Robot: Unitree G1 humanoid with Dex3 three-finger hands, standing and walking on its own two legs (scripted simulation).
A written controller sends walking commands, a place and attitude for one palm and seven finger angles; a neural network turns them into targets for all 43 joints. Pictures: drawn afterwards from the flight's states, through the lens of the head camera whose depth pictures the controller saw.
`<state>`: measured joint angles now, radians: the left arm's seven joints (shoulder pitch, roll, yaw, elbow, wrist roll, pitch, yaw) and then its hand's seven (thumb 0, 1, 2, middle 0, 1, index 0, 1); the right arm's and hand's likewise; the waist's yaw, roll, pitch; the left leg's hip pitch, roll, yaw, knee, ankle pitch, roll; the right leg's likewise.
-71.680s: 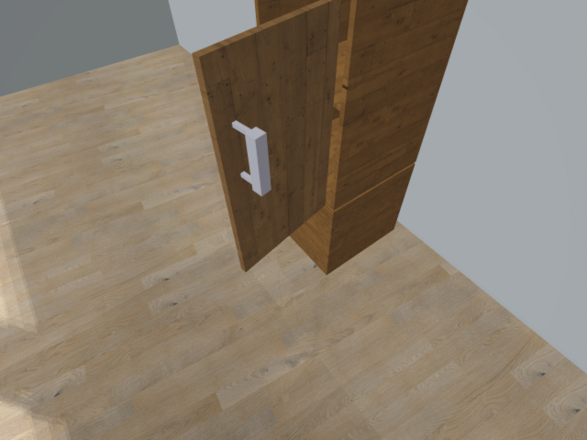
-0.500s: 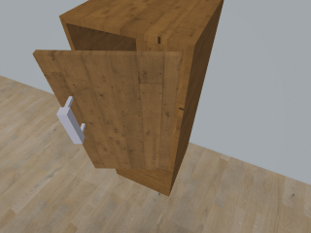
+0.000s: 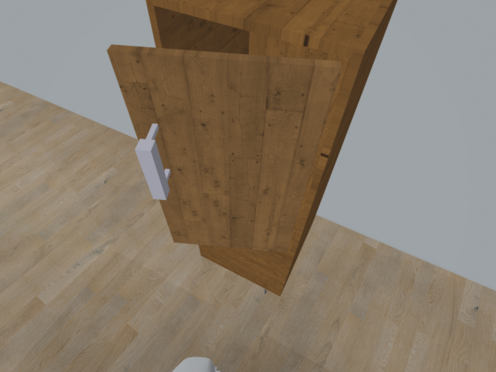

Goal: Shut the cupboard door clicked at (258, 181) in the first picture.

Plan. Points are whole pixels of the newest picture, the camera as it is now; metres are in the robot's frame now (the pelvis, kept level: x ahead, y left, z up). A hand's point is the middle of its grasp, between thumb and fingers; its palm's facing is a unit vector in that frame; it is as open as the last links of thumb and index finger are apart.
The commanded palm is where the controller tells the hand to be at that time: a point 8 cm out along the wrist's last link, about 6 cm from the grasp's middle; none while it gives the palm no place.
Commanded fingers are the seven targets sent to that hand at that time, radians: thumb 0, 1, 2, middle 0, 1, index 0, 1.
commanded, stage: come to a stop and stand still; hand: left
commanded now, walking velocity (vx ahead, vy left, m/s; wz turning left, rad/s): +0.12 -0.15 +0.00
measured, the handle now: (157, 162) +0.45 +0.23 +0.05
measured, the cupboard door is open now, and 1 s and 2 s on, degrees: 22 22 22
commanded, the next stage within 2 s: look again from close up in 1.36 s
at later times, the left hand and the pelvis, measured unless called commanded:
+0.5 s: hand out of the picture +0.02 +0.24 -0.18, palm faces -0.03 -0.99 -0.14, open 7.4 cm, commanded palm none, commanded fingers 0.00 0.90 0.90 -0.20 -0.30 -0.20 -0.30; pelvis -0.01 +0.06 +0.01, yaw -1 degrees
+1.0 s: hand out of the picture +0.01 +0.16 -0.18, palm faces +0.06 -0.98 -0.18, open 7.2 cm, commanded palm none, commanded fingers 0.00 0.90 0.90 -0.20 -0.30 -0.20 -0.30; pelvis +0.01 -0.01 +0.00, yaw +0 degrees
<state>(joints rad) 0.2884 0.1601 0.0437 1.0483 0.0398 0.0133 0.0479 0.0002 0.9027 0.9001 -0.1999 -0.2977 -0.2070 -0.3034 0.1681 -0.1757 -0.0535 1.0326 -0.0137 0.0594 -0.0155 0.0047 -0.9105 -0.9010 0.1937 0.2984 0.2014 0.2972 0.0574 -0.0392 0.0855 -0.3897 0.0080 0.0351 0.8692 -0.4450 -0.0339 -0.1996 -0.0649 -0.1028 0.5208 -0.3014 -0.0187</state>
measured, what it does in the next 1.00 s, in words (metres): steps on the spot: left foot, then right foot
